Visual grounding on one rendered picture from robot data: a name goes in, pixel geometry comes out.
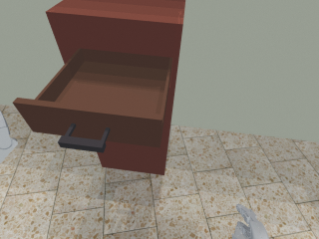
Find cabinet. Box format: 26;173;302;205
46;0;185;175

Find handle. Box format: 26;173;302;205
58;123;110;153

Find robot right hand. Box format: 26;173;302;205
231;204;269;239

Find robot left hand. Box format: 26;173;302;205
0;111;18;163

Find drawer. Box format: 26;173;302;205
13;48;172;148

